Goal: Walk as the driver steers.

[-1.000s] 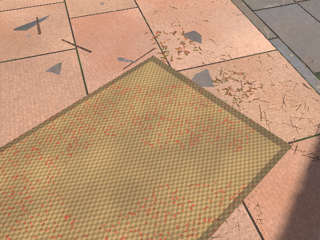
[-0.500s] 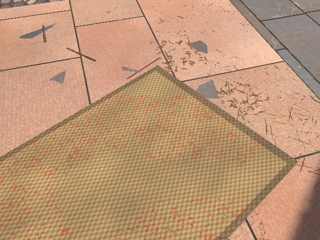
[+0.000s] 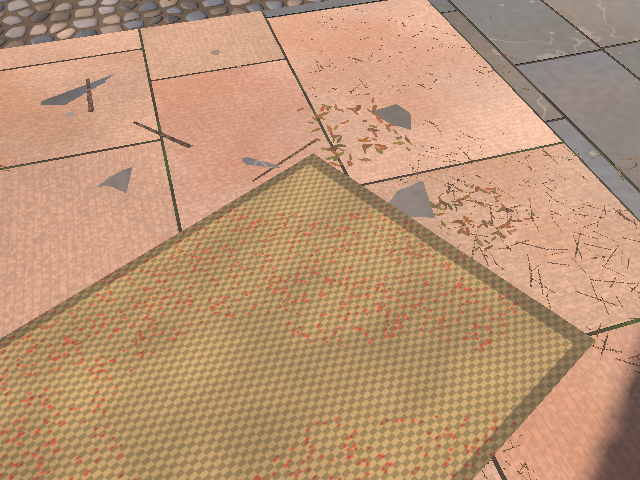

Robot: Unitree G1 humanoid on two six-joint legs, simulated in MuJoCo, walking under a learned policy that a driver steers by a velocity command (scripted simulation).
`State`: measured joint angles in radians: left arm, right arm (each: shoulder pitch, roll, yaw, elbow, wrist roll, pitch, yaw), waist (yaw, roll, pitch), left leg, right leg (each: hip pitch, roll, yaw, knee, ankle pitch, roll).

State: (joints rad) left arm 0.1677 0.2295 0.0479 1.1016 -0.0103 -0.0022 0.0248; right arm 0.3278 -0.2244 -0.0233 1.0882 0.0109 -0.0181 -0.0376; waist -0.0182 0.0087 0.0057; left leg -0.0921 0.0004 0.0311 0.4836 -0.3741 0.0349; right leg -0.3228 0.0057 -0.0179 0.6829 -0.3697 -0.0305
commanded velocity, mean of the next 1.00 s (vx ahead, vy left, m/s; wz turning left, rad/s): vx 0.43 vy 0.00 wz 0.15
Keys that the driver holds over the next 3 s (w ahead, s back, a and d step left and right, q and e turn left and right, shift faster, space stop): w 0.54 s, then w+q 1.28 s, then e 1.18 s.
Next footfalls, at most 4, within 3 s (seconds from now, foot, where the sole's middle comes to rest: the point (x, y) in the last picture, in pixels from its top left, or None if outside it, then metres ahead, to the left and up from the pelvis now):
0.66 left None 0.47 0.09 -0.77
1.16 right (361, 380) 0.78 -0.07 -0.77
1.68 left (211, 338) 0.91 0.29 -0.77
2.14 right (219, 248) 1.21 0.30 -0.77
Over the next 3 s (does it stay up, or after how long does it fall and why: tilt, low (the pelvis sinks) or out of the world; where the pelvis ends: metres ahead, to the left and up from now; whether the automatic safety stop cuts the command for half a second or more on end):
stays up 1.06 0.33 -0.01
